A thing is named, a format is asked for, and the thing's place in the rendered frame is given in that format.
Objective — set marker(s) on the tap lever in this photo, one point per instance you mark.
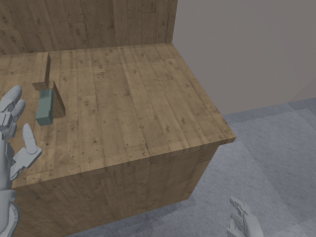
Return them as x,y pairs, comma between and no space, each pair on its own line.
44,112

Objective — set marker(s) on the left robot hand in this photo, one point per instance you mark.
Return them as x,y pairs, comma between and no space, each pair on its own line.
11,108

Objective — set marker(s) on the right robot hand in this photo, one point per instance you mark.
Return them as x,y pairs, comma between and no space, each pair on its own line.
249,226

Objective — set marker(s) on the left robot forearm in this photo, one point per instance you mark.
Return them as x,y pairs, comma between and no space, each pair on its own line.
10,213

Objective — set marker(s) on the counter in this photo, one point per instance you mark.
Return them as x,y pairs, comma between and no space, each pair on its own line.
132,128

